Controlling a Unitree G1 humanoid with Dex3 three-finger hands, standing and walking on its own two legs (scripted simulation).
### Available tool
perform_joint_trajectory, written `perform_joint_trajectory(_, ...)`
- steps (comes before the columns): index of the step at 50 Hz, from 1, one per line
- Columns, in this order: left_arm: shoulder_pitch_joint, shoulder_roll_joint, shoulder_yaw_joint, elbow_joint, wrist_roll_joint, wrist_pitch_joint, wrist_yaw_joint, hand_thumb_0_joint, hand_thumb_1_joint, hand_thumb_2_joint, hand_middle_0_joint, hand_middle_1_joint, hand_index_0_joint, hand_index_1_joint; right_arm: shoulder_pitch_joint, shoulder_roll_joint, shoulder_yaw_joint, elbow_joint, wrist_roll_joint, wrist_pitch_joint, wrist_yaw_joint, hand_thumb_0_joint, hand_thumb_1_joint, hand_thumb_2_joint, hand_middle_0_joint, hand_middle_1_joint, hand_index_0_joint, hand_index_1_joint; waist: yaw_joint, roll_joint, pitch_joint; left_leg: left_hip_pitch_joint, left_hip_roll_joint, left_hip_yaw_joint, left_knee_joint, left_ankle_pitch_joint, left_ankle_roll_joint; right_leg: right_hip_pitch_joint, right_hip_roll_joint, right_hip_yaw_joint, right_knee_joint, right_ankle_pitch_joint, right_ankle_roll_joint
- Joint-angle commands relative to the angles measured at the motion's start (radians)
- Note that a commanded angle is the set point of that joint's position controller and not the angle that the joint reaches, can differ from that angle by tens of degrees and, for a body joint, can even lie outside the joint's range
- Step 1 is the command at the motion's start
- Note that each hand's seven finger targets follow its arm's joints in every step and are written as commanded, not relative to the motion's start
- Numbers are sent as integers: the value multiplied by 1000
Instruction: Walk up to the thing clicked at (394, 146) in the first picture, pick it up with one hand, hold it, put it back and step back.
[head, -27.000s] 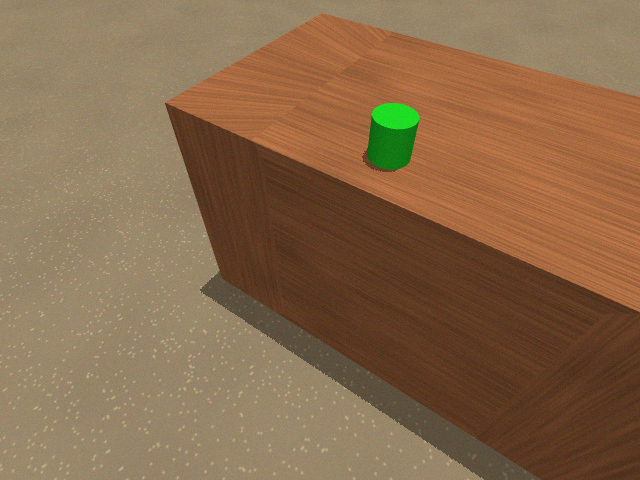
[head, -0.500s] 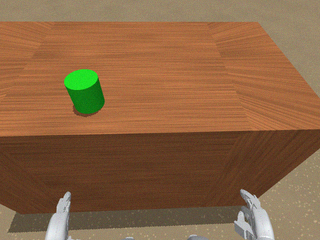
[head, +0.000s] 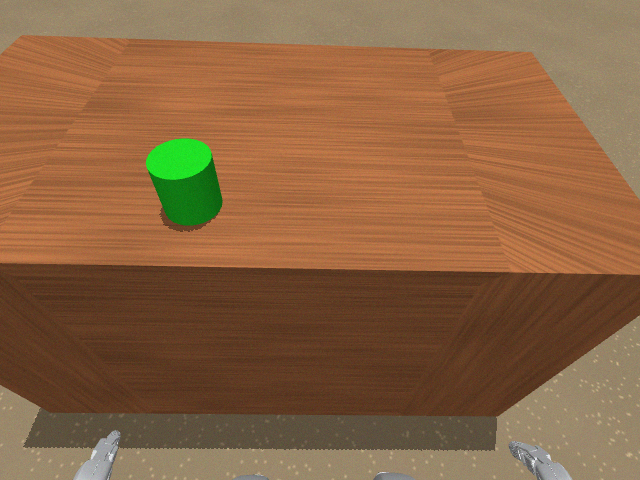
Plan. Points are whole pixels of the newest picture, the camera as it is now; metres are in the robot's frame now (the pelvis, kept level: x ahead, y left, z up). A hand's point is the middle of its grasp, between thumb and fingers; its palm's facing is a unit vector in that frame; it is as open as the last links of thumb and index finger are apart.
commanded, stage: stand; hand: left
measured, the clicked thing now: (187, 182) +0.50 +0.21 +0.06
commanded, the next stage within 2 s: none
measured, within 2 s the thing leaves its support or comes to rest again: neither
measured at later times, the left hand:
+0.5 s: hand out of the picture +0.05 +0.25 -0.12, palm faces +0.00 -0.94 -0.35, open 8.1 cm
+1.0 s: hand out of the picture +0.04 +0.25 -0.12, palm faces +0.00 -0.94 -0.34, open 7.4 cm
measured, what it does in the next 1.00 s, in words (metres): stands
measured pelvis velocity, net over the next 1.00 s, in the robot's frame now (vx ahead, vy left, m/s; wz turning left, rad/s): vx -0.01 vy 0.00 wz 0.02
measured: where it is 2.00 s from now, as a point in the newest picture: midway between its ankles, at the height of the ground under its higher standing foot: outside the picture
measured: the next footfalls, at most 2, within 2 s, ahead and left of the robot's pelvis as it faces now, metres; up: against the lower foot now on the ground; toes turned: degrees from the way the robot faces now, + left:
none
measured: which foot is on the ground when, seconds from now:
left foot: down 0.00-1.00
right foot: down 0.00-1.00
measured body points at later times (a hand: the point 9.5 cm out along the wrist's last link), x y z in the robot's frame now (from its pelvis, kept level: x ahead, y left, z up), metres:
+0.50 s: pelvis -0.01 +0.00 +0.04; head -0.01 +0.00 +0.49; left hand +0.05 +0.30 -0.09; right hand +0.07 -0.28 -0.10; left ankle +0.00 +0.14 -0.70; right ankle +0.01 -0.13 -0.70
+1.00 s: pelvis -0.01 +0.00 +0.04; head -0.01 +0.00 +0.49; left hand +0.04 +0.30 -0.09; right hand +0.05 -0.30 -0.09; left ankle +0.00 +0.14 -0.70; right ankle +0.01 -0.13 -0.70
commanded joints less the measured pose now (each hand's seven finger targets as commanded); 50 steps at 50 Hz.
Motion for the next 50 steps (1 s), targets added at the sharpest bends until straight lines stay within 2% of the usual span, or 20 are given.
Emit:
perform_joint_trajectory(1, -56, 163, 58, -4, -6, -58, 10, 0, -313, 293, -200, -293, -200, -293, -49, -166, -57, -49, 4, -27, -5, 0, -900, -900, 200, 300, 200, 300, -1, 33, -87, 56, 50, -90, -180, 242, 97, 105, -46, 80, -197, 220, -86)
perform_joint_trajectory(2, -59, 167, 58, 20, -10, -61, 10, 0, -233, 373, -200, -300, -200, -301, -38, -171, -56, -34, 4, -27, -5, 0, -900, -900, 200, 300, 200, 300, -4, 38, -97, 76, 52, -91, -185, 271, 97, 124, -48, 82, -196, 258, -85)
perform_joint_trajectory(5, -65, 177, 54, 89, -17, -58, 13, 0, 7, 613, -200, -300, -200, -301, -31, -186, -56, 14, 9, -22, -8, 0, -900, -900, 200, 300, 200, 300, -7, 46, -89, 117, 60, -99, -215, 312, 92, 144, -54, 79, -227, 289, -86)
perform_joint_trajectory(8, -74, 181, 50, 148, -26, -54, 15, 0, 247, 853, -200, -300, -200, -301, -45, -195, -53, 53, 11, -16, -11, 0, -900, -900, 200, 300, 200, 300, -1, 53, -79, 126, 72, -116, -264, 319, 89, 185, -54, 67, -257, 295, -77)
perform_joint_trajectory(9, -76, 184, 47, 170, -26, -52, 15, 0, 327, 900, -200, -300, -200, -301, -47, -200, -48, 68, 12, -13, -12, 0, -900, -900, 200, 300, 200, 300, -2, 50, -47, 117, 72, -116, -288, 300, 84, 181, -55, 72, -280, 273, -75)
perform_joint_trajectory(13, -82, 187, 39, 243, -31, -42, 11, 0, 647, 900, -200, -300, -200, -301, -64, -211, -41, 121, 16, -9, -13, 0, -900, -900, 200, 300, 200, 300, -3, 76, -8, 149, 86, -133, -382, 219, 72, 194, -50, 63, -351, 200, -64)
perform_joint_trajectory(16, -91, 189, 32, 288, -31, -49, 11, 0, 887, 900, -200, -300, -200, -301, -60, -202, -33, 157, 20, -9, -12, 0, -900, -900, 200, 300, 200, 300, -8, 38, -24, 185, 82, -114, -386, 288, 62, 247, -75, 74, -398, 278, -60)
perform_joint_trajectory(20, -121, 197, 27, 330, -35, -54, 11, 0, 900, 900, -200, -300, -200, -301, -59, -198, -27, 195, 27, -9, -14, 0, -900, -900, 200, 300, 200, 300, -17, 9, -31, 240, 83, -98, -417, 348, 51, 285, -87, 78, -451, 331, -51)
perform_joint_trajectory(22, -126, 192, 24, 350, -36, -53, 11, 0, 900, 900, -200, -300, -200, -301, -74, -202, -26, 209, 27, -9, -13, 0, -900, -900, 200, 300, 200, 300, -11, 18, -19, 243, 90, -102, -441, 342, 51, 297, -84, 67, -473, 305, -43)
perform_joint_trajectory(25, -150, 197, 23, 373, -35, -52, 10, 0, 900, 900, -200, -300, -200, -301, -85, -194, -23, 228, 29, -4, -12, 0, -900, -900, 200, 300, 200, 300, -15, 3, 12, 236, 86, -97, -483, 296, 43, 291, -84, 70, -509, 247, -37)
perform_joint_trajectory(28, -148, 192, 24, 397, -35, -49, 7, 0, 900, 900, -200, -300, -200, -301, -91, -203, -24, 243, 27, -3, -10, 0, -900, -900, 200, 300, 200, 300, -8, 36, 21, 208, 90, -104, -518, 219, 45, 320, -80, 60, -523, 203, -32)
perform_joint_trajectory(31, -153, 200, 27, 413, -32, -47, 4, 0, 900, 900, -200, -300, -200, -301, -97, -199, -24, 252, 26, 1, -7, 0, -900, -900, 200, 300, 200, 300, -9, 20, 58, 208, 85, -103, -533, 166, 42, 277, -75, 63, -551, 122, -28)
perform_joint_trajectory(38, -170, 198, 27, 433, -37, -51, 3, 0, 900, 900, -200, -300, -200, -301, -104, -204, -21, 267, 29, -3, -8, 0, -900, -900, 200, 300, 200, 300, -7, 45, 4, 236, 98, -96, -536, 267, 41, 339, -90, 67, -553, 235, -27)
perform_joint_trajectory(42, -172, 207, 29, 442, -35, -49, 3, 0, 900, 900, -200, -300, -200, -301, -107, -211, -20, 272, 31, -2, -9, 0, -900, -900, 200, 300, 200, 300, -8, 32, 16, 252, 98, -95, -542, 252, 40, 322, -87, 67, -565, 209, -24)
perform_joint_trajectory(46, -173, 203, 27, 447, -38, -49, 2, 0, 900, 900, -200, -300, -200, -301, -104, -211, -16, 278, 31, 1, -9, 0, -900, -900, 200, 300, 200, 300, -8, 20, 15, 256, 100, -89, -537, 285, 40, 332, -92, 72, -578, 221, -25)
perform_joint_trajectory(47, -175, 209, 29, 449, -38, -47, 1, 0, 900, 900, -200, -300, -200, -301, -98, -214, -17, 280, 32, 2, -9, 0, -900, -900, 200, 300, 200, 300, -13, 30, 13, 255, 97, -86, -541, 256, 39, 322, -89, 71, -579, 205, -24)
perform_joint_trajectory(50, -173, 204, 28, 450, -39, -47, 0, 0, 900, 900, -200, -300, -200, -301, -101, -221, -15, 279, 33, -2, -10, 0, -900, -900, 200, 300, 200, 300, -11, 37, 0, 265, 106, -88, -543, 310, 38, 343, -93, 71, -570, 261, -30)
